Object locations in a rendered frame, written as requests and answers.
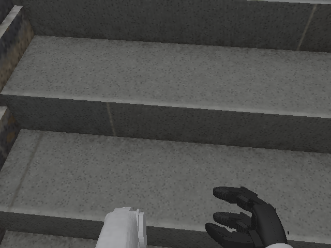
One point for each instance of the robot right hand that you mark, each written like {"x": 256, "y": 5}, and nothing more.
{"x": 264, "y": 228}

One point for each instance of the robot left thigh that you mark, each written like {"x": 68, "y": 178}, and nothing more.
{"x": 123, "y": 228}

